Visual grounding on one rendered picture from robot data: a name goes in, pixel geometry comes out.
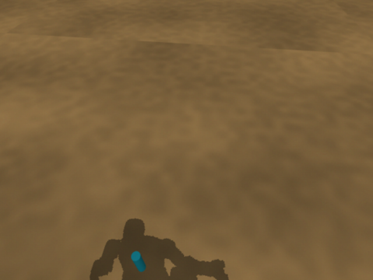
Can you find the can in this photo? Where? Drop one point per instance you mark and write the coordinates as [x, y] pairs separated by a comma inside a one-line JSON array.
[[138, 261]]

